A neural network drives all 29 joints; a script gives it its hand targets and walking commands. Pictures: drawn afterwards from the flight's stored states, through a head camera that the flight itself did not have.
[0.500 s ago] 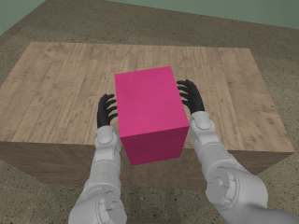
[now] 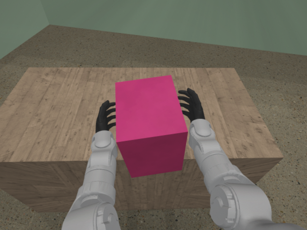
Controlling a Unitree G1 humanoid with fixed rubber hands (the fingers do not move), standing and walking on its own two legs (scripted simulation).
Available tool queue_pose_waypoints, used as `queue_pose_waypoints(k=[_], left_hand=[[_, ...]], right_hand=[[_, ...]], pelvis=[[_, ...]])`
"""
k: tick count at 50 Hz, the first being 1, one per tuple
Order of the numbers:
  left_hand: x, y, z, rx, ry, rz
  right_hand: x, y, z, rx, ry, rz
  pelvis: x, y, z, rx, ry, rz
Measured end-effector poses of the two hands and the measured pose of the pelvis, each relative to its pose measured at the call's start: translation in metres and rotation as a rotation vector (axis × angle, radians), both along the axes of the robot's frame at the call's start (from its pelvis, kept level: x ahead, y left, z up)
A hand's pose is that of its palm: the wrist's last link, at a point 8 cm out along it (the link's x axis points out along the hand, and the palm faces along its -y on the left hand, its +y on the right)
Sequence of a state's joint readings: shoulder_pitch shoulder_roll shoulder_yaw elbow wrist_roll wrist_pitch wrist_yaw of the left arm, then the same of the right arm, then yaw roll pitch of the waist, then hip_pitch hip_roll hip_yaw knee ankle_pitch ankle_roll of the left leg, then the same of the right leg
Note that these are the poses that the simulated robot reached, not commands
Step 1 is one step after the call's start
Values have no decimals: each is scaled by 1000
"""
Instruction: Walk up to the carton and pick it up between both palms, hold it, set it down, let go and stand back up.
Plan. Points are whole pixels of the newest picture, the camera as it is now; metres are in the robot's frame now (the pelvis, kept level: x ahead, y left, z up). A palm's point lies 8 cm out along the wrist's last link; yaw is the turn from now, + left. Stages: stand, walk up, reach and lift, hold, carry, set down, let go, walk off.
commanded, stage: reach and lift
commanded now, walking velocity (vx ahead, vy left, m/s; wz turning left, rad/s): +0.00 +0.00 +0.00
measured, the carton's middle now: (150, 128) +0.41 +0.02 +0.02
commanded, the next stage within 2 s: hold in 1.50 s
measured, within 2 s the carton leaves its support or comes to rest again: neither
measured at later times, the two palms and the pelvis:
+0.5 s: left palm (94, 116) +0.37 +0.16 +0.13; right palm (198, 105) +0.38 -0.09 +0.15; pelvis -0.01 +0.02 +0.00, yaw +1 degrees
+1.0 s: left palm (92, 111) +0.36 +0.16 +0.15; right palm (199, 105) +0.37 -0.09 +0.16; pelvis +0.00 +0.01 +0.00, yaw +3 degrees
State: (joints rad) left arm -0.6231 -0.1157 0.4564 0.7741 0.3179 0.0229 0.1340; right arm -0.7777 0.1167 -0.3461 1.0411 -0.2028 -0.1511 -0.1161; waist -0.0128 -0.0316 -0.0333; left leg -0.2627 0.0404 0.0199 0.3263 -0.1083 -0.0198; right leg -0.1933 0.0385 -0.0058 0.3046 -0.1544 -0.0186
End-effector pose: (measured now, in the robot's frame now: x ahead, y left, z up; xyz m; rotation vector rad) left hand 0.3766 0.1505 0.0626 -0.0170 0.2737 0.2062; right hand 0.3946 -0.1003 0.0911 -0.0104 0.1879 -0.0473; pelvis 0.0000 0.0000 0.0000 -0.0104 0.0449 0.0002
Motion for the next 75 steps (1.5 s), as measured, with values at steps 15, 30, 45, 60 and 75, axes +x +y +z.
queue_pose_waypoints(k=[15, 30, 45, 60, 75], left_hand=[[-11, 6, 50, 15, -11, -18], [-12, 7, 65, 45, -17, -60], [-12, 9, 82, 70, -33, -47], [-15, 7, 87, 70, -47, -51], [-17, 8, 99, 69, -55, -54]], right_hand=[[-15, 5, 46, 21, -7, -17], [-24, 5, 57, 20, -12, -51], [-21, 6, 64, 40, -30, -40], [-23, 5, 68, 42, -46, -41], [-26, 5, 77, 49, -55, -46]], pelvis=[[-15, 10, -3, -4, -25, 20], [-5, 19, -1, -8, -119, 32], [-2, 17, -1, -7, -117, 33], [7, 8, -1, 0, -162, 59], [2, 7, -1, 2, -171, 57]])
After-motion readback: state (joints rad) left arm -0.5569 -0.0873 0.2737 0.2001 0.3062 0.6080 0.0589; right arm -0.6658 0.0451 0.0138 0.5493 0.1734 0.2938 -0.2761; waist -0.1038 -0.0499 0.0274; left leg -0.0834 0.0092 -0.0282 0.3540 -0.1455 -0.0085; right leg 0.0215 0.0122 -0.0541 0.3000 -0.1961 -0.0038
